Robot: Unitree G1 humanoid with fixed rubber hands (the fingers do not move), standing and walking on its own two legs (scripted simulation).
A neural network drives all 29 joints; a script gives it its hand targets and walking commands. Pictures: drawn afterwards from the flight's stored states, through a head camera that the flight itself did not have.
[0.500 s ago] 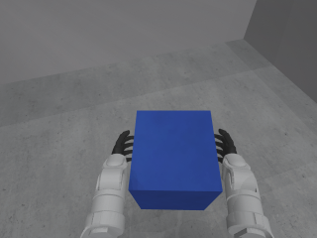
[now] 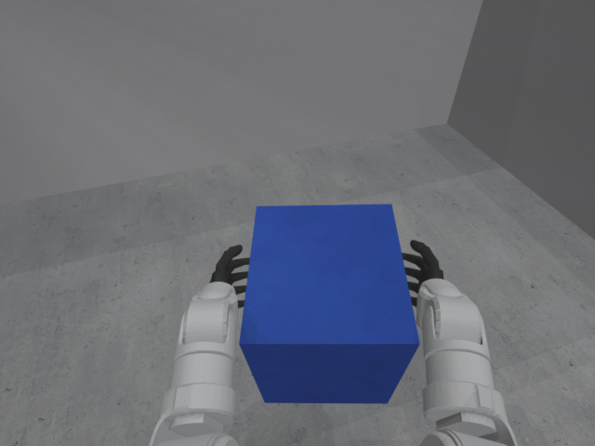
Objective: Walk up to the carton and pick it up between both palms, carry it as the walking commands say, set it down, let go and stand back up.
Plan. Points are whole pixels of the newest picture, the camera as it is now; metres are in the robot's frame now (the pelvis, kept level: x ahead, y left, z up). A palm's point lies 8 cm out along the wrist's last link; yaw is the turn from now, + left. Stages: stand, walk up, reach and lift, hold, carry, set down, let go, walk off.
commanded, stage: reach and lift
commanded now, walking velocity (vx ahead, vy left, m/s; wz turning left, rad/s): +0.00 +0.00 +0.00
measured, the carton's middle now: (324, 309) +0.32 -0.02 -0.01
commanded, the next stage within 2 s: hold in 1.00 s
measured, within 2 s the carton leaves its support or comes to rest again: neither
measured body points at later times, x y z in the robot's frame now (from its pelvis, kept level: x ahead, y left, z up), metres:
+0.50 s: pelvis +0.02 +0.00 +0.00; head -0.01 +0.00 +0.45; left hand +0.32 +0.14 +0.04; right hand +0.33 -0.15 +0.05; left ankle +0.02 +0.13 -0.74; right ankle +0.04 -0.13 -0.74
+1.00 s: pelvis +0.01 +0.00 +0.00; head -0.03 +0.00 +0.45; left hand +0.31 +0.14 +0.04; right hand +0.31 -0.15 +0.05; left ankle +0.02 +0.13 -0.74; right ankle +0.04 -0.13 -0.74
